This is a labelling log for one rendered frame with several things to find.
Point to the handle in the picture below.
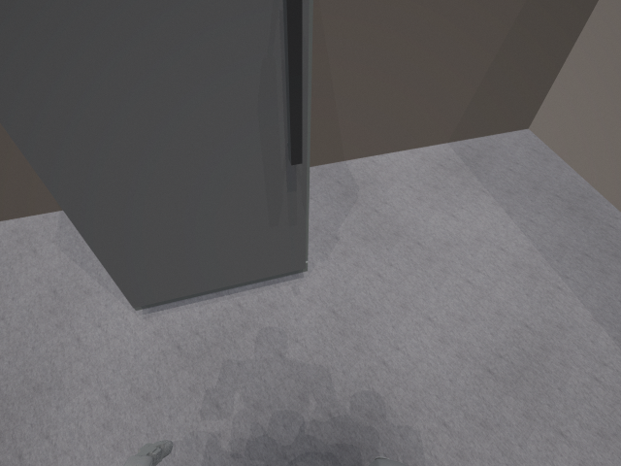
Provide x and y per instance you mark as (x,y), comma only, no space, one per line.
(293,38)

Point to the fridge door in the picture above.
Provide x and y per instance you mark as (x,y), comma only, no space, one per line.
(160,129)

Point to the robot left hand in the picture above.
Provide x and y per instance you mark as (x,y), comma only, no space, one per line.
(150,454)

